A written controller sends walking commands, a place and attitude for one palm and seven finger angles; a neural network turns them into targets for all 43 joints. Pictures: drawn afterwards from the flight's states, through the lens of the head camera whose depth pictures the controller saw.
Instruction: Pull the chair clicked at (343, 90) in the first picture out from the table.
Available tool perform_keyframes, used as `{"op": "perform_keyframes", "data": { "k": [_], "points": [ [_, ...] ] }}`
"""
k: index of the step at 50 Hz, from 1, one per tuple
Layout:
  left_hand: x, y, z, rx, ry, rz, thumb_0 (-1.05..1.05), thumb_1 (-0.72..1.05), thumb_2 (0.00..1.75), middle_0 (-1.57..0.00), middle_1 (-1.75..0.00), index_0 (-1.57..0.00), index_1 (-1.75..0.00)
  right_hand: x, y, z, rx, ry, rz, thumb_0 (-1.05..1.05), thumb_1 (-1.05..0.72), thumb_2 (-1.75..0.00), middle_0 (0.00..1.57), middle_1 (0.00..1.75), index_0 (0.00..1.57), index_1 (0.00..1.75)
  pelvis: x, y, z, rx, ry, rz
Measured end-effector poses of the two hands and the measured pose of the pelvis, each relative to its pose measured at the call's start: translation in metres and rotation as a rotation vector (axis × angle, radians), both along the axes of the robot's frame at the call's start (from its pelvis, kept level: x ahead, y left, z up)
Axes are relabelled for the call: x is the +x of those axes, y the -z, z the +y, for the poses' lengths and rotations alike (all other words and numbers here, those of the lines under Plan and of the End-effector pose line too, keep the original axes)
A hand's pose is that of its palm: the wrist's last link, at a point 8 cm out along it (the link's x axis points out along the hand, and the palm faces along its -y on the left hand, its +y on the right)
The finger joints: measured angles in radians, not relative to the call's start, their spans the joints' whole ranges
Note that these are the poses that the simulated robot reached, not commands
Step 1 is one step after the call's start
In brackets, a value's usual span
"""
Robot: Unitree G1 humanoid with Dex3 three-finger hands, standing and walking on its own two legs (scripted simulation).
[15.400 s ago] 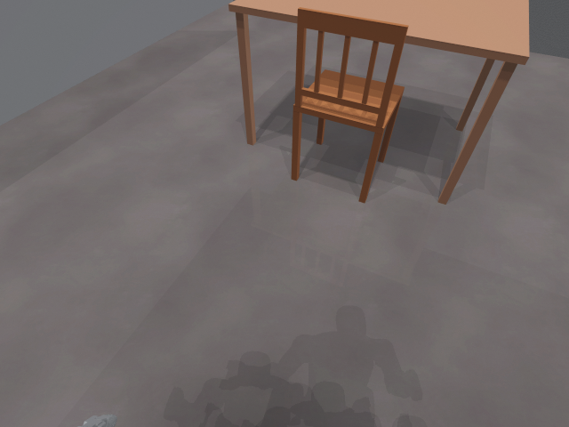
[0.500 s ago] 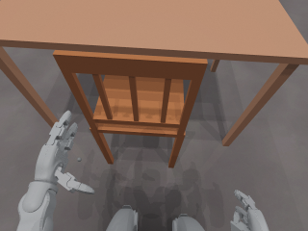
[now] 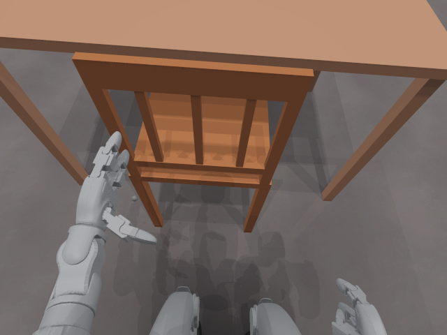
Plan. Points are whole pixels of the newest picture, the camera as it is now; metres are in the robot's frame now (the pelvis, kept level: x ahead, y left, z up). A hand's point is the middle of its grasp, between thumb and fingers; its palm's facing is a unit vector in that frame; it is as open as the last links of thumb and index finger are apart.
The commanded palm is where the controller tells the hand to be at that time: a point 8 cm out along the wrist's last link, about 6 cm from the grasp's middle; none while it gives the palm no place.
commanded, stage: aim the fingers beside a spindle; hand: left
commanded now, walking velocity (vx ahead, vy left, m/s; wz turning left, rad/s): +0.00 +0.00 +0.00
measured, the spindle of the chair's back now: (198, 133) +0.52 +0.07 -0.02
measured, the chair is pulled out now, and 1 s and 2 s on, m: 0.00 0.00 0.00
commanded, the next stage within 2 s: push the fingers through the gap in 0.96 s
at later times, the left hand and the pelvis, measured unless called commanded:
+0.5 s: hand (152, 181) +0.38 +0.15 +0.01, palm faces -0.04 -1.00 -0.03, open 16.9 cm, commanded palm +0.36 +0.20 +0.01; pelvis +0.00 +0.00 -0.01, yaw -1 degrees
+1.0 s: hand (153, 185) +0.37 +0.14 +0.01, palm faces -0.03 -1.00 -0.03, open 16.9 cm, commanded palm +0.35 +0.20 +0.01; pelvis +0.00 -0.02 -0.01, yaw +0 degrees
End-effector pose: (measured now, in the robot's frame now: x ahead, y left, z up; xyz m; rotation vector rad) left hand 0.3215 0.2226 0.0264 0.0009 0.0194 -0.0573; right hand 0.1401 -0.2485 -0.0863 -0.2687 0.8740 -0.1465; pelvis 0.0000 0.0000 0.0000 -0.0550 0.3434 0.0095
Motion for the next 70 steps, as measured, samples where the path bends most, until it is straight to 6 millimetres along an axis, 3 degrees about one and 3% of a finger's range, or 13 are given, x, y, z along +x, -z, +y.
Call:
{"op": "perform_keyframes", "data": {
  "k": [23, 57, 70],
  "points": [
    [0.042, 0.014, -0.021, 0.021, -0.015, -0.014, -0.01, -0.50, 0.30, -0.06, -0.08, -0.06, -0.08, -0.032, 0.027, -0.007, 0.021, 0.049, 0.150, 0.01, -0.90, -0.89, 0.20, 0.30, 0.20, 0.30, -0.003, 0.013, -0.003, 0.006, 0.012, 0.042],
    [0.031, 0.012, -0.020, 0.036, -0.034, -0.017, -0.01, -0.50, 0.30, -0.06, -0.08, -0.06, -0.08, -0.021, 0.028, -0.018, 0.030, 0.040, 0.117, 0.01, -0.90, -0.90, 0.20, 0.30, 0.20, 0.30, -0.004, 0.013, -0.016, 0.016, 0.010, 0.035],
    [0.065, 0.012, -0.017, 0.026, -0.017, -0.014, -0.01, -0.50, 0.30, -0.06, -0.08, -0.06, -0.08, -0.043, 0.034, -0.019, 0.009, 0.065, 0.177, 0.01, -0.90, -0.89, 0.20, 0.30, 0.20, 0.30, -0.006, 0.017, -0.011, 0.006, 0.009, 0.054]
  ]
}}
